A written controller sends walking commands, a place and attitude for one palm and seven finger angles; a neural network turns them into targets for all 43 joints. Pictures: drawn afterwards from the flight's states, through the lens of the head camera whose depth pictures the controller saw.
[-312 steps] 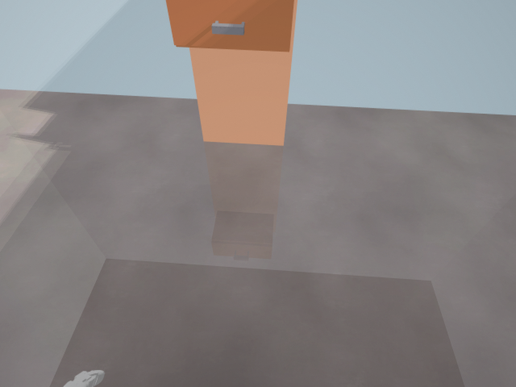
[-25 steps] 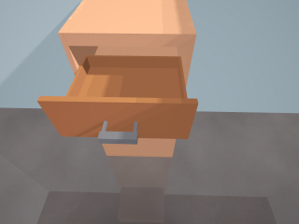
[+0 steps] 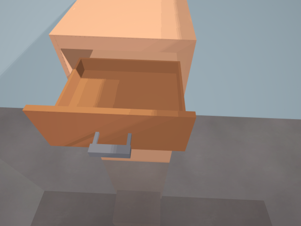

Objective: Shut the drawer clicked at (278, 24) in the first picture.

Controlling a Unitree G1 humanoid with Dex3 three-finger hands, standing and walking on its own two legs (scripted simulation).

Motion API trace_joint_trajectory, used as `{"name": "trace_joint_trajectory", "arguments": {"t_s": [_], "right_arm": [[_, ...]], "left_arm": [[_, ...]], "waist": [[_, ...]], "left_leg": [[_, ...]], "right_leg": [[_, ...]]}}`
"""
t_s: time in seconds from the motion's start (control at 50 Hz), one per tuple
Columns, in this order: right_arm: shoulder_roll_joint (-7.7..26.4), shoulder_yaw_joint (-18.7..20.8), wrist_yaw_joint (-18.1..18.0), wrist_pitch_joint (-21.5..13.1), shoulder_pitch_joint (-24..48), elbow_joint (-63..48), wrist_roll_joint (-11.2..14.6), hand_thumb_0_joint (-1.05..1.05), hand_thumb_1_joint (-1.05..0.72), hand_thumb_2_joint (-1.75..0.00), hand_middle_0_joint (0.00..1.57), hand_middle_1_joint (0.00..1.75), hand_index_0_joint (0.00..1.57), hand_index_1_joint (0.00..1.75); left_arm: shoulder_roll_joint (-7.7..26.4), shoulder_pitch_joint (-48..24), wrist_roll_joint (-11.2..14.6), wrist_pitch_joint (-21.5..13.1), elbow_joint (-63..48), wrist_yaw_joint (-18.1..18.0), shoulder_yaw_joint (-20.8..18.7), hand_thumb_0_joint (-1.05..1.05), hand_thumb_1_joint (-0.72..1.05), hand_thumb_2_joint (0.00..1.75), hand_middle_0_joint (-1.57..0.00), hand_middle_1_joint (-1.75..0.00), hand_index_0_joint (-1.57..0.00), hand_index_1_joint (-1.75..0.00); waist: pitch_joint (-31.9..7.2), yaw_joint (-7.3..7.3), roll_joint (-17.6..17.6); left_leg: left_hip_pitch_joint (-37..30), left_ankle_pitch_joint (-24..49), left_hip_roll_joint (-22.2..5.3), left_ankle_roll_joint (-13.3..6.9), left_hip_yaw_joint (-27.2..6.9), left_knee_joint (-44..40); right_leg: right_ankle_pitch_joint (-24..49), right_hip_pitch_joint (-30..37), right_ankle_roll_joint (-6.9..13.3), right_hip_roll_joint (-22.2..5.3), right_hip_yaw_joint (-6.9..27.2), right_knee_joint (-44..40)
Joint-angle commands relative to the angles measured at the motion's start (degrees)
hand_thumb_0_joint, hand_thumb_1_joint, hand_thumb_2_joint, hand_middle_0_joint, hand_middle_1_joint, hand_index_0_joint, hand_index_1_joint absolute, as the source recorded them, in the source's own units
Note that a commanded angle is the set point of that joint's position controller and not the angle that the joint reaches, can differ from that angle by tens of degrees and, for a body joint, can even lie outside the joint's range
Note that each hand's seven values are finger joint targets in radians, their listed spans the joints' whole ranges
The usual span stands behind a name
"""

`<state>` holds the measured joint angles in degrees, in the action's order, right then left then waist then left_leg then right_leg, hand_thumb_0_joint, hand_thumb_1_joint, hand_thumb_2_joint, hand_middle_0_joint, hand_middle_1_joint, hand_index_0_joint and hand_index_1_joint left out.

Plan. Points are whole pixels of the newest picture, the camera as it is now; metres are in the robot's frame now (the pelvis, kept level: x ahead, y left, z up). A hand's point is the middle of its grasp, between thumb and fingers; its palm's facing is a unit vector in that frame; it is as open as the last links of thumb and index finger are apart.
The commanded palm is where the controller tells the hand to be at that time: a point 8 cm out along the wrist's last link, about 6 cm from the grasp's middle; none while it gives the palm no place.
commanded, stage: raise the hand and make a fist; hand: left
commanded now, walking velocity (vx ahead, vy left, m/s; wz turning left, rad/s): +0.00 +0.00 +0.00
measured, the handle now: (111, 143) +0.32 +0.13 +0.02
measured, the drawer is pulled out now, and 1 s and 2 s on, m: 0.29 0.29 0.29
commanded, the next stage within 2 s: bring the fist close to the handle in 1.90 s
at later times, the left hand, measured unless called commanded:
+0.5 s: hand out of the picture +0.10 +0.15 -0.02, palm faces +0.16 -0.99 -0.05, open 5.8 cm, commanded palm +0.10 +0.20 -0.01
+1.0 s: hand (94, 223) +0.13 +0.13 +0.04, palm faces +0.03 -1.00 -0.05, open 3.3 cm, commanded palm +0.09 +0.18 +0.06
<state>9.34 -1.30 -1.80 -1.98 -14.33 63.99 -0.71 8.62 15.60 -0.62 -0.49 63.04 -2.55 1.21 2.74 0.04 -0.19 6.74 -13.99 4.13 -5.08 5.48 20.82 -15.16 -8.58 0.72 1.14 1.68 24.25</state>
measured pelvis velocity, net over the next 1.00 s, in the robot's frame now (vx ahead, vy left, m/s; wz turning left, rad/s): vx -0.02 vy -0.04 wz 0.07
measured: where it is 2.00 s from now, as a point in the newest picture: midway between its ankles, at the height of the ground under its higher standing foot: outside the picture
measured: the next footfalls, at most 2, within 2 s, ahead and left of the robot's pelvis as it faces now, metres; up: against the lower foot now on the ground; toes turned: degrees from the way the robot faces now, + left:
none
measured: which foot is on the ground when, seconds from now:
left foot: down 0.00-1.00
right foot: down 0.00-1.00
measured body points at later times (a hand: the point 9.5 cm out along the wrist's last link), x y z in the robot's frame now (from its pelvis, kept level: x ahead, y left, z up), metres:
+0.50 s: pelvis -0.03 -0.06 -0.07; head +0.00 -0.05 +0.38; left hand +0.09 +0.20 -0.01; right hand +0.24 -0.27 -0.09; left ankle -0.03 +0.06 -0.74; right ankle -0.02 -0.11 -0.74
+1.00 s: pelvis -0.02 -0.04 -0.04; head +0.00 -0.04 +0.41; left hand +0.12 +0.18 +0.05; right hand +0.16 -0.28 -0.11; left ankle -0.03 +0.06 -0.74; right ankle -0.02 -0.11 -0.74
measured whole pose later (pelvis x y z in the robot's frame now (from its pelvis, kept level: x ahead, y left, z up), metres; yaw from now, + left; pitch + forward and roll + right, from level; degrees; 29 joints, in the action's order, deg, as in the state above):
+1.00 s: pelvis -0.02 -0.04 -0.04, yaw +4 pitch +7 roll -1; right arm 15.7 1.1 -1.5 -16.2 -16.3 31.9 2.9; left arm 11.3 39.4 13.9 -19.0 -18.4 12.5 -3.4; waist -5.8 -0.1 1.9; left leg 31.9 -24.4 1.6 -2.5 1.0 49.0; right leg -23.9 -30.9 4.2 2.6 -5.7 47.3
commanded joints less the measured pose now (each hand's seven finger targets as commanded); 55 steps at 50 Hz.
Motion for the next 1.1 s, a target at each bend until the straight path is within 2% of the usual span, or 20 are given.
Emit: {"name": "trace_joint_trajectory", "arguments": {"t_s": [0.0, 0.02, 0.04, 0.06, 0.08, 0.1, 0.14, 0.18, 0.22, 0.24, 0.26, 0.32, 0.36, 0.46, 0.56, 0.64, 0.82, 0.84, 0.92, 1.08], "right_arm": [[17.0, 3.96, -1.88, -7.85, -3.56, -25.43, 3.4, 0.0, -0.9, -0.9, 0.2, 0.3, 0.2, 0.3], [11.75, 1.75, -3.26, -13.87, 2.15, -22.65, 2.09, 0.0, -0.9, -0.9, 0.2, 0.3, 0.2, 0.3], [9.49, 2.53, -1.96, -15.66, 1.57, -21.02, 2.22, 0.0, -0.9, -0.9, 0.2, 0.3, 0.2, 0.3], [10.12, 2.82, -1.16, -15.87, -0.92, -19.62, 2.28, 0.0, -0.9, -0.9, 0.2, 0.3, 0.2, 0.3], [11.59, 3.87, -0.38, -16.54, 0.69, -23.35, 1.97, 0.0, -0.9, -0.9, 0.2, 0.3, 0.2, 0.3], [12.8, 4.61, 0.32, -16.99, 1.03, -25.57, 1.14, 0.0, -0.9, -0.9, 0.2, 0.3, 0.2, 0.3], [12.83, 5.72, 1.93, -16.57, 3.38, -29.86, 1.02, 0.0, -0.9, -0.9, 0.2, 0.3, 0.2, 0.3], [12.39, 6.33, 2.8, -15.07, 6.57, -32.94, 1.28, 0.0, -0.9, -0.9, 0.2, 0.3, 0.2, 0.3], [12.81, 7.04, 3.6, -14.74, 8.91, -36.89, 1.57, 0.0, -0.9, -0.9, 0.2, 0.3, 0.2, 0.3], [12.49, 7.43, 4.03, -14.18, 8.98, -37.99, 2.03, 0.0, -0.9, -0.9, 0.2, 0.3, 0.2, 0.3], [12.34, 6.73, 4.48, -14.11, 9.94, -40.98, 2.03, 0.0, -0.9, -0.9, 0.2, 0.3, 0.2, 0.3], [10.85, 6.32, 3.15, -13.93, 9.0, -44.19, 2.34, 0.0, -0.9, -0.9, 0.2, 0.3, 0.2, 0.3], [10.08, 5.91, 1.61, -13.2, 7.15, -43.95, 2.44, 0.0, -0.9, -0.9, 0.2, 0.3, 0.2, 0.3], [10.77, 4.19, -0.54, -14.05, 5.0, -42.56, 3.05, 0.0, -0.9, -0.9, 0.2, 0.3, 0.2, 0.3], [11.14, 3.01, -1.25, -14.1, 5.75, -42.42, 4.11, 0.0, -0.9, -0.9, 0.2, 0.3, 0.2, 0.3], [9.72, 2.68, -1.56, -13.44, 8.19, -42.76, 4.21, 0.0, -0.9, -0.9, 0.2, 0.3, 0.2, 0.3], [9.72, 3.35, 0.0, -17.23, 6.35, -42.92, 3.93, 0.0, -0.9, -0.9, 0.2, 0.3, 0.2, 0.3], [10.0, 3.49, 0.11, -17.48, 6.43, -42.65, 3.95, 0.0, -0.9, -0.9, 0.2, 0.3, 0.2, 0.3], [10.2, 3.77, 0.1, -18.51, 5.48, -42.85, 3.86, 0.0, -0.9, -0.9, 0.2, 0.3, 0.2, 0.3], [9.72, 2.78, 0.78, -17.45, 6.18, -44.5, 3.92, 0.0, -0.9, -0.9, 0.2, 0.3, 0.2, 0.3]], "left_arm": [[22.07, -33.44, 10.49, -12.67, -89.5, -2.16, -12.07, 0.0, 0.9, 0.9, -0.22, -0.32, -0.22, -0.32], [16.17, -9.9, 5.77, -9.99, -78.95, -3.62, -8.34, 0.0, 0.9, 0.9, -0.24, -0.34, -0.24, -0.34], [3.2, 8.79, 7.81, -2.4, -66.47, -5.23, 0.22, 0.0, 0.9, 0.9, -0.26, -0.37, -0.26, -0.37], [-2.0, 6.93, 8.98, -1.76, -66.27, -4.36, 2.58, 0.0, 0.9, 0.9, -0.28, -0.39, -0.28, -0.39], [-0.73, 3.59, 9.75, -4.03, -68.85, -3.16, 1.71, 0.0, 0.9, 0.9, -0.3, -0.41, -0.3, -0.41], [1.26, 5.39, 9.83, -6.91, -69.03, -1.32, -0.74, 0.0, 0.9, 0.9, -0.32, -0.43, -0.32, -0.43], [-0.16, 24.52, 11.83, -13.07, -61.61, 4.19, -3.95, 0.0, 0.9, 0.9, -0.36, -0.47, -0.36, -0.47], [-2.45, 30.4, 13.83, -21.55, -58.36, 11.33, -3.43, 0.0, 0.9, 0.9, -0.4, -0.52, -0.4, -0.52], [1.45, 29.29, 15.02, -30.65, -59.64, 18.62, -6.76, 0.0, 0.9, 0.9, -0.44, -0.56, -0.44, -0.56], [5.57, 30.98, 14.28, -32.61, -59.36, 19.63, -10.48, 0.0, 0.9, 0.9, -0.46, -0.58, -0.46, -0.58], [5.81, 28.27, 13.81, -34.42, -67.54, 20.91, -8.18, 0.0, 0.9, 0.9, -0.48, -0.6, -0.48, -0.6], [10.47, 19.94, 15.61, -34.34, -79.22, 20.64, -12.55, 0.0, 0.9, 0.9, -0.54, -0.67, -0.54, -0.67], [10.84, 14.5, 17.67, -33.7, -84.52, 18.2, -14.82, 0.0, 0.9, 0.9, -0.58, -0.71, -0.58, -0.71], [10.12, 4.73, 17.33, -33.43, -86.02, 18.22, -9.82, 0.0, 0.9, 0.9, -0.68, -0.82, -0.68, -0.82], [13.55, 9.34, 17.23, -24.54, -78.73, 22.52, -12.18, 0.0, 0.9, 0.9, -0.78, -0.93, -0.78, -0.93], [13.97, 15.21, 19.35, -18.29, -77.98, 20.74, -17.86, 0.0, 0.9, 0.9, -0.86, -1.01, -0.86, -1.01], [8.27, 22.64, 17.77, -22.2, -89.17, 17.35, -11.13, 0.0, 0.9, 0.9, -1.04, -1.21, -1.04, -1.21], [7.88, 22.81, 17.35, -22.3, -89.32, 16.92, -10.02, 0.0, 0.9, 0.9, -1.06, -1.23, -1.06, -1.23], [8.42, 22.59, 15.79, -22.82, -94.8, 14.72, -8.57, 0.0, 0.9, 0.9, -1.14, -1.32, -1.14, -1.32], [5.35, 24.72, 13.76, -18.62, -100.91, 11.52, -3.52, 0.0, 0.9, 0.9, -1.3, -1.49, -1.3, -1.49]], "waist": [[-30.91, 5.15, 6.69], [-29.79, 0.13, 19.39], [-19.24, 1.91, 17.68], [-9.0, 2.91, 8.92], [-3.16, 3.75, 3.1], [-4.43, 3.29, -0.69], [-8.83, -1.13, -4.52], [-8.37, -1.57, -16.99], [-10.05, -1.49, -13.86], [-10.61, -2.79, -6.89], [-14.66, -3.07, -1.2], [-20.1, -1.51, 3.86], [-18.95, 0.37, 3.3], [-16.07, 4.55, 2.5], [-17.94, 1.73, 1.47], [-18.8, -1.38, -3.22], [-15.18, -1.02, -0.91], [-14.41, -0.19, -3.95], [-14.96, -0.38, 1.02], [-14.03, -0.96, 2.94]], "left_leg": [[-13.84, 34.11, -5.64, 6.23, -11.1, 3.69], [-19.84, 42.63, -10.0, 7.49, -10.97, 1.93], [-11.59, 40.35, -9.91, 10.07, -11.92, -0.65], [-6.16, 34.48, -9.23, 9.26, -11.46, 0.23], [-0.15, 26.57, -8.69, 7.59, -11.86, 3.08], [4.04, 20.03, -7.43, 6.85, -11.58, 7.34], [11.33, 19.36, -5.74, 7.12, -10.08, 14.69], [21.19, 14.54, -4.36, 6.49, -8.04, 20.93], [29.19, 4.24, -2.59, 6.21, -5.95, 25.65], [30.88, 3.47, -2.43, 6.26, -5.39, 26.94], [30.55, 3.68, -2.21, 5.41, -4.75, 27.57], [31.4, 1.27, -2.43, 3.82, -5.09, 30.72], [32.39, -2.65, -2.62, 3.51, -5.81, 32.19], [33.11, -6.12, -3.66, 2.51, -7.18, 35.14], [32.74, -4.99, -3.45, 2.48, -7.75, 32.19], [31.53, -2.51, -3.49, 3.27, -8.29, 28.68], [25.47, 0.6, -3.36, 2.86, -7.4, 24.25], [25.62, 0.12, -3.57, 2.63, -7.65, 24.5], [22.55, -0.23, -3.62, 2.41, -7.43, 22.69], [17.52, 3.59, -4.65, 2.51, -8.55, 19.44]], "right_leg": [[22.48, -1.17, 0.84, -1.86, -0.44, 4.37], [6.75, -5.93, 1.67, -1.3, -1.38, 8.94], [-3.81, -12.01, 0.39, -1.46, -3.81, 13.17], [-4.83, -15.86, -0.2, -1.63, -4.18, 13.19], [-5.74, -18.24, 0.02, -1.55, -5.77, 11.48], [-3.63, -18.73, 0.5, -0.93, -6.77, 9.29], [4.66, -16.79, 1.37, -0.72, -7.64, 9.56], [11.85, -20.1, 0.56, -0.67, -7.05, 15.82], [10.77, -22.17, 0.47, -2.3, -3.49, 20.05], [10.95, -21.28, 1.07, -3.11, -1.3, 20.92], [9.99, -20.91, 1.27, -2.68, -1.08, 22.66], [2.84, -23.3, 0.84, -1.92, 1.68, 23.18], [-3.45, -24.65, 0.17, -2.11, 4.3, 20.26], [-8.85, -27.22, -1.39, -3.08, 7.62, 16.15], [-6.36, -18.85, -3.46, -5.18, 9.65, 12.65], [0.94, -12.15, -4.7, -6.45, 8.96, 11.81], [4.12, -15.05, -3.0, -4.47, 3.06, 12.7], [3.16, -15.81, -3.38, -4.28, 3.16, 12.4], [-1.55, -17.47, -0.91, -2.88, 0.07, 13.06], [2.56, -17.08, 0.44, -1.21, -4.69, 14.97]]}}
